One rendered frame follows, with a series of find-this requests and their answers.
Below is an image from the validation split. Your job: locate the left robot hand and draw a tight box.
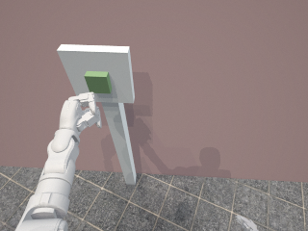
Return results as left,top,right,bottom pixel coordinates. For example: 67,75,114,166
59,92,102,136

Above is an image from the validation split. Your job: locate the left robot upper arm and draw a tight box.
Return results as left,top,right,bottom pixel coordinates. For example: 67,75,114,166
17,218,68,231

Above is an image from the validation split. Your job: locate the right robot hand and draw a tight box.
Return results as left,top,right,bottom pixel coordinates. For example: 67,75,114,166
236,215,258,231

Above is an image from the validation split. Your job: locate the button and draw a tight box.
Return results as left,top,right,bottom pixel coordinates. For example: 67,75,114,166
84,71,112,94

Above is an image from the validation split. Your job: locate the panel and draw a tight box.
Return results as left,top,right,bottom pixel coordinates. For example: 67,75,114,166
57,44,137,185

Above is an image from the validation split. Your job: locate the left robot forearm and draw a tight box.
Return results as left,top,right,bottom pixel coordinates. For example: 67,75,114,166
14,129,80,231

